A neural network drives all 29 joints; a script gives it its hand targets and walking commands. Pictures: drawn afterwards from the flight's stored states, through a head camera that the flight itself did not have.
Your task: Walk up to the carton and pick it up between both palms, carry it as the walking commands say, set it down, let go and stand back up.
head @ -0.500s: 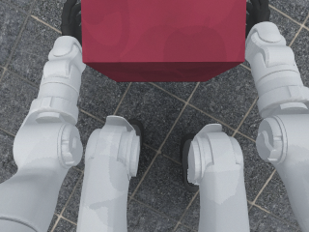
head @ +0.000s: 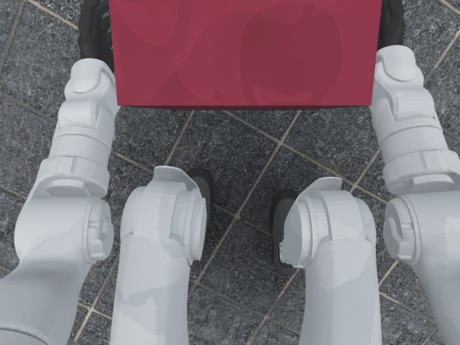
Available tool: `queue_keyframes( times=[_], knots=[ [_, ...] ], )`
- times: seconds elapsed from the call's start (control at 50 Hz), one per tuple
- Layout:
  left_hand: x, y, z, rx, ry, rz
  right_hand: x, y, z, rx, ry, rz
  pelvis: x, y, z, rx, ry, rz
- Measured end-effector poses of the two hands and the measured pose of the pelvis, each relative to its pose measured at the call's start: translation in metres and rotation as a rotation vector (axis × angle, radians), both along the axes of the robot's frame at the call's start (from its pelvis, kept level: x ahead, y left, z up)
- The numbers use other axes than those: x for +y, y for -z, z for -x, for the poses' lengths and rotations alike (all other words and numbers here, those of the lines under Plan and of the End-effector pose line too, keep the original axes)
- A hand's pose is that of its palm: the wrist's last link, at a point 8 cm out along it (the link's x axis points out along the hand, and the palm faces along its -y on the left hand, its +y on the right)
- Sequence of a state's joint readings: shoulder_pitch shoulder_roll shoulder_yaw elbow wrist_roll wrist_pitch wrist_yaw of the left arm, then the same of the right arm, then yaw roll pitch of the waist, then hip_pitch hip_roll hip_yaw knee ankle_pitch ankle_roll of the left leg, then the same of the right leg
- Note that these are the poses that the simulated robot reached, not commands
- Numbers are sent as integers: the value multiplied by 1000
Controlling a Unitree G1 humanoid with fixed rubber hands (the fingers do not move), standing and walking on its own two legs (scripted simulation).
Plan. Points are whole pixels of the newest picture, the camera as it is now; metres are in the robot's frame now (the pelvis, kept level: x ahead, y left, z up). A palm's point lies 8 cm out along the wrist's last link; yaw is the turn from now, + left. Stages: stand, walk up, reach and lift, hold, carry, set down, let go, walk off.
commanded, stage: set down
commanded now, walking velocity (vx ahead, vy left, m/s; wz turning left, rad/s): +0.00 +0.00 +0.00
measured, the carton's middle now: (241, 53) +0.50 +0.04 -0.23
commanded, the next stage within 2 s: let go in 1.80 s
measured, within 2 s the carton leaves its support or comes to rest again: neither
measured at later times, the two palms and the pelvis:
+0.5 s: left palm (63, 54) +0.46 +0.29 -0.17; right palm (406, 35) +0.53 -0.17 -0.16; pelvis +0.01 +0.00 +0.00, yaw +0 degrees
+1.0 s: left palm out of the picture +0.47 +0.29 -0.02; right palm out of the picture +0.53 -0.18 -0.01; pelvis +0.00 +0.01 +0.09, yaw +0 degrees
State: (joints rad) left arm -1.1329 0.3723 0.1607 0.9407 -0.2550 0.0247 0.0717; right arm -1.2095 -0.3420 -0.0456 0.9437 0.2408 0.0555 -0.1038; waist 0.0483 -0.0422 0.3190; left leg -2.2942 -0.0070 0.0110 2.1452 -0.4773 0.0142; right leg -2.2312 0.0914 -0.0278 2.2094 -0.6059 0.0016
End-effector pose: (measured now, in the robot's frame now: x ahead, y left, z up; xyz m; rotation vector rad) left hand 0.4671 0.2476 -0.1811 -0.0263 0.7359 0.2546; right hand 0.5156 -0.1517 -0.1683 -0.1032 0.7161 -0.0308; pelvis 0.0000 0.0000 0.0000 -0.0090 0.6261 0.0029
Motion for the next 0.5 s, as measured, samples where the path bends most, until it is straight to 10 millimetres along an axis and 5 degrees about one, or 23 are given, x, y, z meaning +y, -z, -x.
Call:
queue_keyframes(
  times=[0.5],
  knots=[
    [43, -14, 3, -47, -14, -25, -23, -13, -10, -49, 15, 16, 4, 3, -8, -58, -2, 16]
  ],
)
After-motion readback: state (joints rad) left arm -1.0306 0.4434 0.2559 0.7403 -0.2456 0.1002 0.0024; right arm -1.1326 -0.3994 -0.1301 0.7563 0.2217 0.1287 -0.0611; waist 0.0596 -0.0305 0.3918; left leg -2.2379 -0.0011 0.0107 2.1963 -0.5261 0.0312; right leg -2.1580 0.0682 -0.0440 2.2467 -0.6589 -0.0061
